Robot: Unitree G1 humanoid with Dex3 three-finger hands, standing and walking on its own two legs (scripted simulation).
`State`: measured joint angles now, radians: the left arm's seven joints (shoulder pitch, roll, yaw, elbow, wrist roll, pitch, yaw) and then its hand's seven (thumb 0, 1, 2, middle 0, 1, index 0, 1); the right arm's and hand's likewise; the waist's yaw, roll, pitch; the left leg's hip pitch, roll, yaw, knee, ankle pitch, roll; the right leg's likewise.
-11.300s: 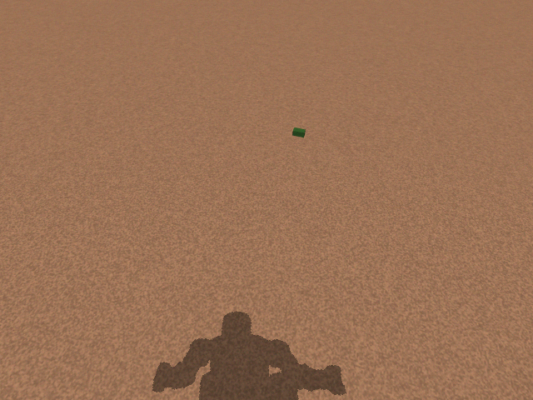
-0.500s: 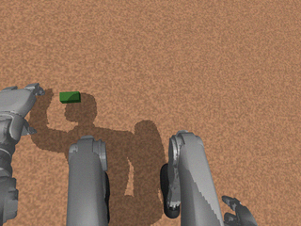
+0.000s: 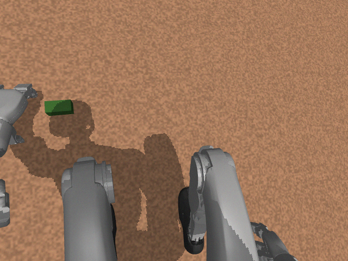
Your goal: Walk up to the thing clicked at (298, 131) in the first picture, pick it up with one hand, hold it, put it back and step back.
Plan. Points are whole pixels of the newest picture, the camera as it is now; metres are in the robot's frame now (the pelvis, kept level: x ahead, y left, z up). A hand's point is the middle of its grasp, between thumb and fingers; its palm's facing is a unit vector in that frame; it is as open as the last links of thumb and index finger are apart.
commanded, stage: rise first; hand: left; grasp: from above
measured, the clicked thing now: (59, 107) +0.50 +0.28 -0.32
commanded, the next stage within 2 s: none
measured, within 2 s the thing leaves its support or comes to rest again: neither
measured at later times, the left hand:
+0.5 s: hand (22, 117) +0.43 +0.32 -0.19, palm faces -0.47 -0.07 -0.88, open 12.2 cm
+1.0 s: hand (25, 113) +0.44 +0.32 -0.20, palm faces -0.46 -0.07 -0.89, open 12.4 cm
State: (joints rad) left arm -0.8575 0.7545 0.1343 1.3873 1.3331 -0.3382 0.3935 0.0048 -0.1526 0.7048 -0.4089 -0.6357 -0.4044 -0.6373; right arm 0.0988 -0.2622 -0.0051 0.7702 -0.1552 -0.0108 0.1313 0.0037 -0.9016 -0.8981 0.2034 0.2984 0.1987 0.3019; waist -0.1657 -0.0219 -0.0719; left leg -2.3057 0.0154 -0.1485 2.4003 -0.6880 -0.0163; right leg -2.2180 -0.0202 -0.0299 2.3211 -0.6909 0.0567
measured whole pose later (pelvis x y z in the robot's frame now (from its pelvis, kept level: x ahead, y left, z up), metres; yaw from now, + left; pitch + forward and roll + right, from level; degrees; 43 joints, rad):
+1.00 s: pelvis +0.00 +0.00 -0.02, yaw -2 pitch +33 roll -10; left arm -0.94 0.83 0.15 1.51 1.33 -0.30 0.44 0.00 -0.24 0.77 -0.37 -0.71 -0.35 -0.72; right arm 0.11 -0.27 0.07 0.76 -0.20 -0.04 0.15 0.00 -0.91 -0.90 0.20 0.30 0.20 0.30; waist -0.23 -0.03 -0.02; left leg -2.36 0.01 -0.18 2.47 -0.70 -0.02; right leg -2.26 -0.01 -0.05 2.37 -0.70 0.06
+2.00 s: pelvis +0.00 +0.01 -0.02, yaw -3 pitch +33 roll -11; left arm -0.99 0.88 0.12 1.52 1.33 -0.31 0.39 0.00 -0.23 0.76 -0.38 -0.71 -0.36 -0.72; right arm 0.14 -0.28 0.11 0.72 -0.18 -0.03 0.15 0.00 -0.91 -0.90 0.20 0.30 0.20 0.30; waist -0.26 -0.03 -0.01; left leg -2.37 0.01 -0.19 2.47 -0.68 -0.01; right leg -2.25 -0.01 -0.06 2.35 -0.68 0.07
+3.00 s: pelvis +0.00 +0.00 -0.02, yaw -3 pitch +33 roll -10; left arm -1.03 0.87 0.09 1.52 1.26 -0.22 0.35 0.01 -0.19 0.71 -0.40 -0.70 -0.40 -0.70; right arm 0.18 -0.29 0.15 0.71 -0.17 -0.06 0.14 0.00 -0.90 -0.89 0.20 0.30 0.20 0.30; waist -0.29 -0.02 0.03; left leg -2.37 0.01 -0.20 2.47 -0.68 -0.03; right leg -2.28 0.00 -0.06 2.36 -0.66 0.07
